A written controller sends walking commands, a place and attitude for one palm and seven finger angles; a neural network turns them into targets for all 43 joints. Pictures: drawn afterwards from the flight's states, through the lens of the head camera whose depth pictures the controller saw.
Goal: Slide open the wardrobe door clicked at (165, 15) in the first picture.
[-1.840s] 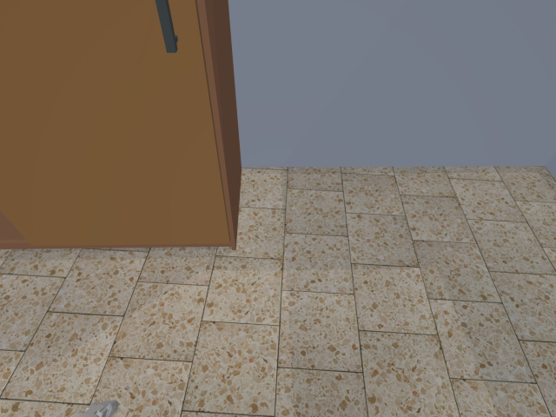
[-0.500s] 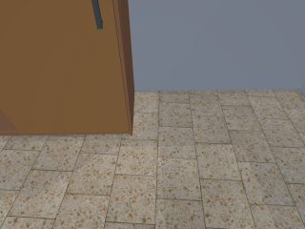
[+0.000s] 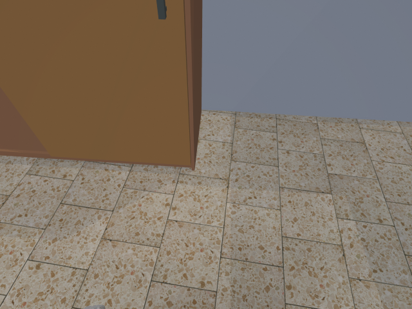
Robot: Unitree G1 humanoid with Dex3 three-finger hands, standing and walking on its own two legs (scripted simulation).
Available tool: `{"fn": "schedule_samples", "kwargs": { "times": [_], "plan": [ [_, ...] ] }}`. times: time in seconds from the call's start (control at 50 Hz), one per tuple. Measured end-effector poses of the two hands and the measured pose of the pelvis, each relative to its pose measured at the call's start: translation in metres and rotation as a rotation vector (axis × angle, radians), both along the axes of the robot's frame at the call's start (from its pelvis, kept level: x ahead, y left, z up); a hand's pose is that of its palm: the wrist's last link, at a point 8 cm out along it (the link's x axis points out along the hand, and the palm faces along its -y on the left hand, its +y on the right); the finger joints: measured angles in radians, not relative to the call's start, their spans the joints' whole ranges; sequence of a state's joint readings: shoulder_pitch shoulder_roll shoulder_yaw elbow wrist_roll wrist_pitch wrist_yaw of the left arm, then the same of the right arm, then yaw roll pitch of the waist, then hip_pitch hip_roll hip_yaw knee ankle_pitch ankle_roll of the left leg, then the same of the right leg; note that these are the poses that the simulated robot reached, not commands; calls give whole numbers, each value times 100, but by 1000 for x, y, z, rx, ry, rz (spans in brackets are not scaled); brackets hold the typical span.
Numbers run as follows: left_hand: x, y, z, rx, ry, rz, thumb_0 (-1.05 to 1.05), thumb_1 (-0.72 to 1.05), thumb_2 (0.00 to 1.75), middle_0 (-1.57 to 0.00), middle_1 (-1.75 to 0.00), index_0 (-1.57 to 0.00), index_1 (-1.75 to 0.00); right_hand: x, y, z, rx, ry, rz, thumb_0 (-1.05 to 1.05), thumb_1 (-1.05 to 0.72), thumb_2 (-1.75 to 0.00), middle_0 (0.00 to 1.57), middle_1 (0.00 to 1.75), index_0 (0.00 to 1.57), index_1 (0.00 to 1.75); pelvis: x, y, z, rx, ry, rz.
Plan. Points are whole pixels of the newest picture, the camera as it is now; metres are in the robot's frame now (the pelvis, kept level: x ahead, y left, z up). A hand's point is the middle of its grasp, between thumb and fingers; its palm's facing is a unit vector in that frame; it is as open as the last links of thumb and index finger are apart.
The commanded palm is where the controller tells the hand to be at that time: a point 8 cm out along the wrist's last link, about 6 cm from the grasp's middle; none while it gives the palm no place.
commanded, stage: walk to a spot facing it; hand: right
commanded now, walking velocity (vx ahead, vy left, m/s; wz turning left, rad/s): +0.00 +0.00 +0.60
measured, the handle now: out of the picture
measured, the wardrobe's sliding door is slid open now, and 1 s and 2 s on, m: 0.00 0.00 0.00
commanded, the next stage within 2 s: none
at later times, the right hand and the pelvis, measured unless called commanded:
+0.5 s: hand out of the picture +0.06 -0.17 -0.15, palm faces -0.16 +0.95 -0.25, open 7.4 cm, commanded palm none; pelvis -0.02 +0.02 +0.01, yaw +14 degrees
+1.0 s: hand out of the picture +0.13 -0.21 -0.16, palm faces -0.50 +0.84 -0.21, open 7.4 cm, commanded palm none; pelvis -0.04 -0.06 +0.01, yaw +33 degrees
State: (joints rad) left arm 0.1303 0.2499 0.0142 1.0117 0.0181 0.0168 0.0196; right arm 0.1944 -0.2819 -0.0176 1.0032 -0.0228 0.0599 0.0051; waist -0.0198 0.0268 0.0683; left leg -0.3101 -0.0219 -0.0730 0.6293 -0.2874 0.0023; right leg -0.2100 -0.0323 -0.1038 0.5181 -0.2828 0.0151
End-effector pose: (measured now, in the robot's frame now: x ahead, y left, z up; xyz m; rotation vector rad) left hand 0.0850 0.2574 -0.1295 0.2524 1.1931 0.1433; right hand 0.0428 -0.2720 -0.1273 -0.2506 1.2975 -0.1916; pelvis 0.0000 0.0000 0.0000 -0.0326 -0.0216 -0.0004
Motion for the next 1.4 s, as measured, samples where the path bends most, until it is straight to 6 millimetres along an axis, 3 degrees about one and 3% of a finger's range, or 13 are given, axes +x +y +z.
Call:
{"fn": "schedule_samples", "kwargs": {
  "times": [0.14,0.3,0.48,0.66,0.8,0.9,0.96,1.04,1.22,1.3,1.4],
  "plan": [
    [-34,15,-32,-65,39,95,0,91,90,-21,-30,-20,-30,1,38,-4,0,-9,50,0,-91,-89,20,30,20,30,-7,22,-15,0,-4,68],
    [-54,33,-8,-55,44,164,0,91,90,-20,-30,-20,-30,-6,62,11,26,23,81,0,-91,-89,20,30,20,30,-15,32,7,-10,34,138],
    [-65,38,9,7,-22,247,0,91,90,-20,-30,-20,-30,13,54,8,40,-3,162,0,-91,-89,20,30,20,30,-22,18,9,7,50,232],
    [-82,1,26,53,-121,327,0,91,90,-20,-30,-20,-30,44,16,-8,61,-34,276,0,-91,-89,20,30,20,30,-34,-22,2,30,60,339],
    [-147,-42,37,75,-65,441,0,91,90,-20,-30,-20,-30,78,-4,-5,84,-55,385,0,-91,-90,20,30,20,30,-39,-50,10,55,37,435],
    [-186,-66,34,61,-20,533,0,91,90,-21,-30,-20,-30,91,-5,-3,85,-41,455,0,-91,-90,19,30,19,30,-40,-59,12,64,35,510],
    [-212,-80,29,41,4,599,0,91,90,-21,-30,-20,-30,98,6,-4,86,-15,506,0,-91,-90,19,30,19,30,-42,-60,11,61,36,553],
    [-251,-97,19,2,62,693,0,91,90,-21,-30,-20,-30,108,34,-4,95,-2,593,0,-91,-90,19,30,19,30,-48,-58,10,55,40,609],
    [-340,-111,-18,-98,182,880,0,91,90,-21,-30,-20,-30,136,134,2,120,-123,809,0,-91,-90,19,30,19,30,-64,-28,-9,33,53,735],
    [-339,-95,-13,-117,190,895,1,91,90,-20,-30,-20,-30,134,152,12,126,-160,807,0,-91,-89,20,30,20,30,-57,-10,-1,33,40,766],
    [-299,-51,3,-65,47,911,1,91,90,-20,-30,-20,-30,126,152,12,99,-69,833,0,-91,-89,20,30,20,30,-39,10,9,19,32,821]
  ]
}}
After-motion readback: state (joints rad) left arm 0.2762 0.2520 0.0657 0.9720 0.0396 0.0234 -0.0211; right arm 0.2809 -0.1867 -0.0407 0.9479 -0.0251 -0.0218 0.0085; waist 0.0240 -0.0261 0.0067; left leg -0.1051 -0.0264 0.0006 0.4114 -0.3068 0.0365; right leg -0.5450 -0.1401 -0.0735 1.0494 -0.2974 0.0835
